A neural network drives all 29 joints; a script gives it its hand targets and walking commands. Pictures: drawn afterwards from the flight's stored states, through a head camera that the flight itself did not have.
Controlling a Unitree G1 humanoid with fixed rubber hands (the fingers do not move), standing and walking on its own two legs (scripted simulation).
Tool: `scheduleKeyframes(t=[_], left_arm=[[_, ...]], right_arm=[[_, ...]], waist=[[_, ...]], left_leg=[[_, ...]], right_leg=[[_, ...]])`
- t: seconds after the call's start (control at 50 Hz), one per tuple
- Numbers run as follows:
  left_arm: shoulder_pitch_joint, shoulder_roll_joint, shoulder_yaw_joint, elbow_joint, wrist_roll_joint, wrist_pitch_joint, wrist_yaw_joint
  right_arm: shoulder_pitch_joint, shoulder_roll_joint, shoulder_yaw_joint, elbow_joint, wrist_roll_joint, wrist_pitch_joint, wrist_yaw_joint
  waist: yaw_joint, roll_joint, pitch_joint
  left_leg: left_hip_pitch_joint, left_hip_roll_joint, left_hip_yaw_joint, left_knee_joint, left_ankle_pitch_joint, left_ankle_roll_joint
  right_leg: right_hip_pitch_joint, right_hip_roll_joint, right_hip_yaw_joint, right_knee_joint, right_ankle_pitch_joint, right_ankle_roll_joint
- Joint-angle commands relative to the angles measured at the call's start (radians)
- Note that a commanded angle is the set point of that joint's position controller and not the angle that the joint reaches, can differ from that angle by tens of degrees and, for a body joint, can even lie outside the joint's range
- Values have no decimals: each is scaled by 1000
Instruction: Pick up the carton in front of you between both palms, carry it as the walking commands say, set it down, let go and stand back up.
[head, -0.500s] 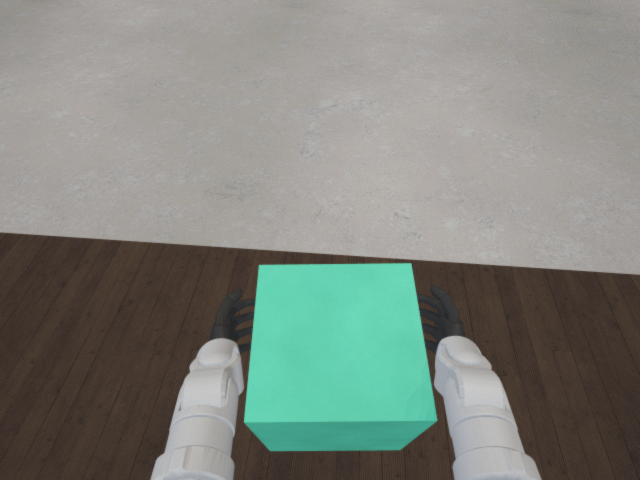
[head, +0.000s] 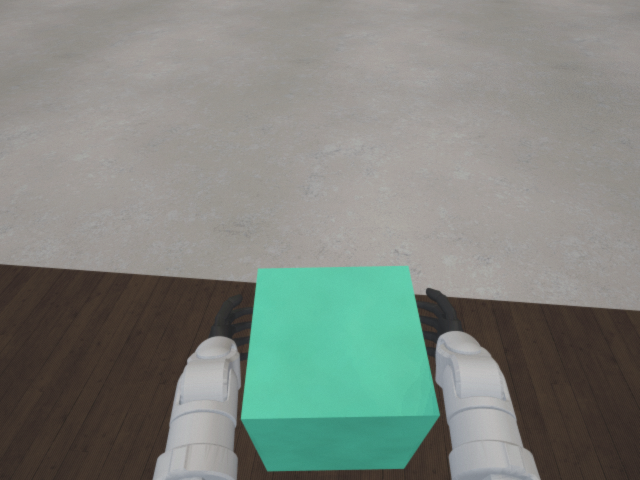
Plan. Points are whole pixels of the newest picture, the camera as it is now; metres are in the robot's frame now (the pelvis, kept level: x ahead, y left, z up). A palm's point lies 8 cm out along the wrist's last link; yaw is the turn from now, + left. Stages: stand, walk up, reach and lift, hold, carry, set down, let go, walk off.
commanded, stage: reach and lift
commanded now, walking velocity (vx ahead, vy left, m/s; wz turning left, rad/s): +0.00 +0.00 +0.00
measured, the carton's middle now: (334, 373) +0.30 +0.00 -0.06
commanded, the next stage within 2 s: hold in 0.68 s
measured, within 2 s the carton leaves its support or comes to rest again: neither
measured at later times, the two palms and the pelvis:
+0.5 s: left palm (222, 338) +0.30 +0.15 +0.03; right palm (449, 332) +0.31 -0.15 +0.04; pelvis +0.02 +0.00 +0.01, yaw +0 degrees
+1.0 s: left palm (218, 338) +0.29 +0.15 +0.05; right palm (455, 332) +0.29 -0.15 +0.06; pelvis +0.01 +0.00 +0.01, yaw +0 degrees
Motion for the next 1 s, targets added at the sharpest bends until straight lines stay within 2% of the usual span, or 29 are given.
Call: scheduleKeyframes(t=[0.0, 0.16, 0.42, 0.64, 0.76, 0.88, 0.98], left_arm=[[-649, -1020, -585, -39, -270, -51, -280], [-597, -1004, -579, -55, -262, -30, -273], [-500, -981, -629, -164, -286, 2, -262], [-471, -967, -643, -210, -296, 28, -260], [-456, -962, -721, -325, -344, 67, -252], [-444, -917, -641, -255, -294, 106, -254], [-529, -944, -649, -256, -307, 96, -266]], right_arm=[[-586, 1018, 585, 15, 258, -26, 273], [-539, 990, 581, -1, 252, -8, 273], [-441, 971, 628, -103, 280, 21, 267], [-410, 960, 642, -152, 290, 47, 260], [-391, 964, 723, -263, 339, 88, 250], [-383, 914, 637, -198, 292, 124, 251], [-467, 943, 649, -199, 303, 115, 262]], waist=[[-1, 5, -303], [1, 6, -297], [2, 6, -301], [2, 2, -277], [2, -1, -326], [3, 2, -160], [3, 1, -207]], left_leg=[[68, -44, 84, -94, 40, 14], [104, -45, 83, -116, 114, 6], [162, -54, 76, -136, 247, -2], [181, -57, 74, -148, 263, -3], [230, -58, 70, -159, 342, -8], [169, -53, 79, -193, 136, 2], [173, -49, 81, -179, 120, 3]], right_leg=[[89, 38, -76, -90, 51, -6], [117, 46, -78, -109, 121, -2], [174, 55, -70, -131, 254, 4], [188, 56, -66, -145, 273, 7], [237, 56, -60, -157, 354, 14], [176, 50, -70, -188, 151, 3], [175, 47, -73, -178, 133, -1]])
